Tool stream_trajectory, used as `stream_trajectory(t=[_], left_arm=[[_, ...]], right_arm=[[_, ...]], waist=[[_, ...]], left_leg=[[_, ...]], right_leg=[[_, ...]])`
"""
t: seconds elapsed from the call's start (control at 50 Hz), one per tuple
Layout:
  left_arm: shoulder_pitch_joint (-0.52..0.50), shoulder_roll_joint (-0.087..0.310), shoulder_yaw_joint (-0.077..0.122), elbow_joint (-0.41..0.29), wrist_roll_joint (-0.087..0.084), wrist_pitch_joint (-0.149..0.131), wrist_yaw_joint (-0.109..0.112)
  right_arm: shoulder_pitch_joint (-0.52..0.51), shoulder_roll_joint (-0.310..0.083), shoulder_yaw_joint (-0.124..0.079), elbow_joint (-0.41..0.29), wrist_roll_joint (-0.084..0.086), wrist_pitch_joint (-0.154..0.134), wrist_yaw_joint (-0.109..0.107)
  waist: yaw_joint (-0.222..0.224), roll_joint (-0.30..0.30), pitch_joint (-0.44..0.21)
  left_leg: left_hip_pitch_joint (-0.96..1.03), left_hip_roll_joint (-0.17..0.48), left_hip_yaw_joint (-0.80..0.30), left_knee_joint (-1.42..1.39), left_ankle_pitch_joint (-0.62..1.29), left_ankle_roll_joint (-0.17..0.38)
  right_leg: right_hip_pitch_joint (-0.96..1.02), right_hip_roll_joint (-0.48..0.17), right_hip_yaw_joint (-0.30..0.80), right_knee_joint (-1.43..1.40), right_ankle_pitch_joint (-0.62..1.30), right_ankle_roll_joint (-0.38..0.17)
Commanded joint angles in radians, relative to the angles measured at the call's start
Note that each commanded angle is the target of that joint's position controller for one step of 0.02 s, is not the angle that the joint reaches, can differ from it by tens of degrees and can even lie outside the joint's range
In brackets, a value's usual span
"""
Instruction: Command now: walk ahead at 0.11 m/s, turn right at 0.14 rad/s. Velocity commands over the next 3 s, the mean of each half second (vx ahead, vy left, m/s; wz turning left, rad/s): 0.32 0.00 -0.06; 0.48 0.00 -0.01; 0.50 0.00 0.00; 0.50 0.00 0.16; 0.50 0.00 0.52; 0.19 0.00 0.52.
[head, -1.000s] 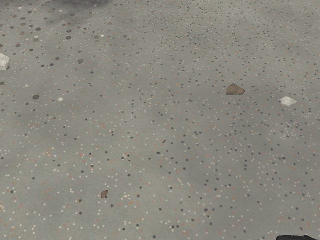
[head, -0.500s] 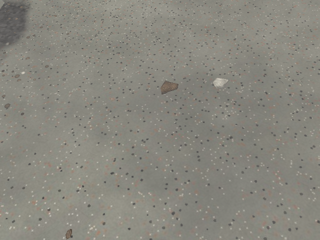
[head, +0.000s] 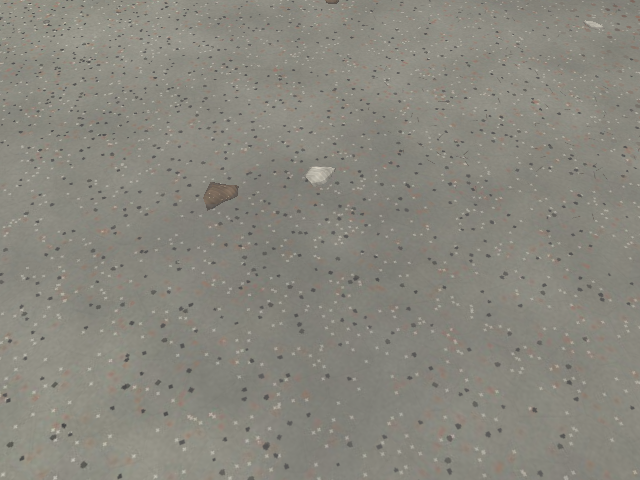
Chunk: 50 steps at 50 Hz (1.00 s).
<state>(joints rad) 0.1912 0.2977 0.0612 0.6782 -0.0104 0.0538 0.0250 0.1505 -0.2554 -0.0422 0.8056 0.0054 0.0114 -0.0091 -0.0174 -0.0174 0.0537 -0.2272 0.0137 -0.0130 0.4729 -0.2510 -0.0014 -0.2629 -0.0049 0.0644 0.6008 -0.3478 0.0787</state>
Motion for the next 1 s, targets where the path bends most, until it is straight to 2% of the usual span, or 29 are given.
stream_trajectory(t=[0.02,0.04,0.06,0.08,0.1,0.12,0.16,0.2,0.24,0.3,0.36,0.38,0.4,0.42,0.44,0.46,0.48,0.52,0.6,0.68,0.78,0.84,0.88,0.9,0.92,0.94,0.96,0.98,1.0], left_arm=[[0.046,0.095,0.02,-0.038,0.007,-0.016,0.001],[0.092,0.146,0.028,-0.04,0.01,-0.017,0.008],[0.133,0.23,0.053,-0.011,0.013,-0.017,0.002],[0.148,0.211,0.051,-0.02,0.016,-0.032,-0.008],[0.165,0.188,0.042,-0.006,0.028,-0.051,-0.006],[0.159,0.175,0.036,0.002,0.027,-0.07,-0.002],[0.143,0.137,0.026,0.003,0.002,-0.093,0.004],[0.131,0.133,0.027,0.0,-0.001,-0.099,0.003],[0.128,0.149,0.034,-0.003,-0.004,-0.1,-0.003],[0.145,0.17,0.042,0.007,-0.013,-0.1,-0.017],[0.138,0.134,0.028,0.014,-0.007,-0.099,-0.022],[0.14,0.088,0.012,0.014,0.003,-0.101,-0.023],[0.155,0.008,-0.013,-0.036,0.014,-0.115,-0.021],[0.147,0.062,0.002,-0.06,-0.015,-0.131,-0.009],[0.115,0.133,0.022,-0.056,-0.04,-0.138,-0.008],[0.087,0.139,0.024,-0.05,-0.04,-0.139,-0.011],[0.079,0.121,0.022,-0.038,-0.024,-0.139,-0.012],[0.083,0.093,0.022,-0.026,-0.006,-0.135,-0.021],[0.013,0.062,0.015,-0.047,0.005,-0.128,-0.024],[-0.131,0.017,-0.007,-0.09,-0.002,-0.144,-0.04],[-0.259,0.022,-0.012,-0.135,-0.012,-0.157,-0.075],[-0.216,0.064,0.003,-0.133,-0.009,-0.159,-0.082],[0.021,0.134,0.039,-0.069,-0.007,-0.152,-0.066],[0.204,0.188,0.055,-0.03,0.004,-0.144,-0.052],[0.248,0.269,0.069,-0.007,0.01,-0.145,-0.057],[0.256,0.155,0.044,-0.008,0.003,-0.143,-0.054],[0.174,0.129,0.03,-0.008,0.002,-0.142,-0.05],[0.11,0.116,0.025,-0.011,0.004,-0.142,-0.049],[0.064,0.097,0.019,-0.01,0.011,-0.145,-0.053]], right_arm=[[0.015,-0.151,-0.024,-0.032,0.008,-0.02,0.007],[0.003,-0.117,-0.01,-0.041,-0.015,-0.031,0.016],[-0.009,-0.075,-0.001,-0.063,-0.009,-0.047,0.017],[-0.108,-0.135,-0.012,-0.083,0.003,-0.057,0.012],[-0.162,-0.171,-0.029,-0.105,0.02,-0.061,0.011],[-0.131,-0.172,-0.039,-0.096,0.03,-0.064,0.011],[-0.093,-0.154,-0.04,-0.084,0.026,-0.081,0.024],[-0.113,-0.114,-0.028,-0.076,0.015,-0.099,0.041],[-0.121,-0.088,-0.015,-0.073,0.01,-0.105,0.055],[-0.101,-0.113,-0.013,-0.07,0.02,-0.099,0.062],[0.076,-0.155,-0.032,-0.007,0.026,-0.093,0.049],[0.182,-0.193,-0.047,0.017,0.028,-0.095,0.039],[0.277,-0.322,-0.072,0.023,0.011,-0.097,0.031],[0.302,-0.32,-0.07,0.028,0.001,-0.103,0.044],[0.22,-0.256,-0.05,0.012,0.001,-0.11,0.046],[0.172,-0.21,-0.037,0.0,-0.003,-0.112,0.044],[0.137,-0.184,-0.028,-0.009,-0.009,-0.112,0.042],[0.112,-0.162,-0.02,-0.017,-0.017,-0.111,0.036],[0.152,-0.172,-0.022,-0.001,-0.003,-0.115,0.024],[0.204,-0.186,-0.022,0.021,0.004,-0.103,0.011],[0.286,-0.198,-0.027,0.059,0.014,-0.081,0.007],[0.279,-0.225,-0.038,0.062,0.013,-0.067,0.001],[0.254,-0.231,-0.039,0.052,0.006,-0.054,-0.004],[0.258,-0.194,-0.022,0.027,-0.013,-0.055,-0.007],[0.412,-0.039,0.023,0.009,-0.013,-0.076,0.007],[0.333,-0.149,0.0,0.023,0.013,-0.1,0.015],[0.215,-0.203,-0.018,-0.021,0.041,-0.114,0.02],[0.154,-0.19,-0.013,-0.039,0.038,-0.122,0.017],[0.128,-0.176,-0.015,-0.042,0.022,-0.121,0.015]], waist=[[0.019,0.138,-0.123],[0.025,0.021,-0.145],[0.022,-0.209,-0.135],[0.099,-0.2,-0.039],[0.113,-0.201,0.045],[0.088,-0.203,0.071],[0.065,-0.166,0.067],[0.069,-0.126,0.035],[0.07,-0.134,0.004],[0.054,-0.134,0.004],[-0.04,-0.088,-0.019],[-0.09,-0.022,-0.061],[-0.095,0.264,-0.142],[-0.099,0.317,-0.163],[-0.071,0.214,-0.058],[-0.051,0.168,-0.007],[-0.033,0.125,0.007],[-0.006,0.13,0.004],[-0.013,0.078,0.01],[-0.058,0.081,0.031],[-0.081,0.071,0.066],[-0.024,0.101,0.009],[0.112,0.112,-0.159],[0.178,0.045,-0.311],[0.084,-0.243,-0.471],[0.139,-0.174,-0.465],[0.129,-0.13,-0.271],[0.097,-0.036,-0.179],[0.063,0.0,-0.109]], left_leg=[[-0.052,0.146,-0.146,-0.101,0.048,0.121],[-0.151,0.085,-0.083,0.019,-0.094,0.065],[-0.235,-0.042,0.078,0.145,-0.213,0.006],[-0.297,-0.037,0.068,0.26,-0.247,-0.015],[-0.391,-0.004,0.019,0.392,-0.285,-0.003],[-0.449,0.02,-0.006,0.48,-0.303,0.013],[-0.512,0.065,-0.032,0.465,-0.198,0.038],[-0.431,0.052,0.011,0.346,-0.096,0.037],[-0.291,0.027,0.046,0.225,-0.032,0.022],[-0.126,0.006,0.06,0.124,0.045,0.014],[0.118,-0.018,0.07,0.067,0.054,0.038],[0.254,0.038,-0.011,0.021,0.011,0.068],[0.42,0.288,-0.403,-0.122,-0.163,0.187],[0.413,0.383,-0.755,-0.299,-0.457,0.297],[0.338,0.38,-0.695,-0.311,-0.518,0.276],[0.276,0.332,-0.571,-0.301,-0.425,0.243],[0.231,0.284,-0.471,-0.303,-0.306,0.223],[0.165,0.218,-0.33,-0.327,-0.128,0.198],[0.17,0.192,-0.193,-0.361,0.149,0.215],[0.15,0.159,-0.085,-0.371,0.26,0.194],[0.257,0.216,-0.077,-0.331,0.323,0.19],[0.349,0.239,-0.068,-0.212,0.626,0.164],[0.308,0.185,-0.017,0.083,0.904,0.126],[0.08,0.145,-0.006,0.371,0.644,0.099],[-0.329,-0.062,-0.018,0.749,-0.161,0.033],[-0.442,-0.051,-0.144,0.861,-0.306,0.04],[-0.511,0.003,-0.118,0.873,-0.237,0.048],[-0.487,0.054,-0.087,0.822,-0.148,0.049],[-0.458,0.084,-0.072,0.758,-0.095,0.039]], right_leg=[[0.252,0.009,-0.036,-0.241,0.168,-0.059],[0.335,-0.113,0.107,-0.22,0.183,-0.11],[0.266,-0.204,0.253,-0.269,-0.123,-0.223],[0.189,-0.267,0.404,-0.399,-0.347,-0.302],[0.158,-0.306,0.478,-0.46,-0.388,-0.33],[0.171,-0.311,0.483,-0.466,-0.359,-0.332],[0.241,-0.283,0.405,-0.463,-0.247,-0.3],[0.231,-0.226,0.286,-0.457,-0.088,-0.269],[0.166,-0.19,0.199,-0.446,-0.01,-0.262],[0.063,-0.207,0.184,-0.428,-0.023,-0.268],[-0.061,-0.18,0.146,-0.301,-0.029,-0.221],[-0.13,-0.12,0.08,-0.109,0.025,-0.18],[-0.333,0.006,-0.05,0.295,-0.099,-0.095],[-0.483,0.048,0.02,0.521,-0.235,-0.078],[-0.557,-0.025,0.053,0.604,-0.16,-0.102],[-0.56,-0.064,0.033,0.6,-0.067,-0.118],[-0.54,-0.091,0.024,0.568,0.009,-0.12],[-0.465,-0.123,0.017,0.497,0.111,-0.113],[-0.493,-0.12,-0.019,0.343,0.248,-0.067],[-0.418,-0.088,-0.062,0.079,0.419,-0.054],[-0.4,-0.052,-0.068,-0.072,0.433,-0.09],[-0.3,-0.01,-0.088,-0.101,0.321,-0.139],[0.037,0.037,-0.131,-0.123,0.318,-0.198],[0.383,-0.118,0.034,-0.057,0.329,-0.255],[0.74,-0.379,0.558,-0.14,0.084,-0.43],[0.713,-0.38,0.693,-0.272,-0.032,-0.414],[0.568,-0.344,0.522,-0.299,0.015,-0.365],[0.414,-0.304,0.4,-0.322,0.13,-0.342],[0.287,-0.263,0.31,-0.351,0.243,-0.331]])
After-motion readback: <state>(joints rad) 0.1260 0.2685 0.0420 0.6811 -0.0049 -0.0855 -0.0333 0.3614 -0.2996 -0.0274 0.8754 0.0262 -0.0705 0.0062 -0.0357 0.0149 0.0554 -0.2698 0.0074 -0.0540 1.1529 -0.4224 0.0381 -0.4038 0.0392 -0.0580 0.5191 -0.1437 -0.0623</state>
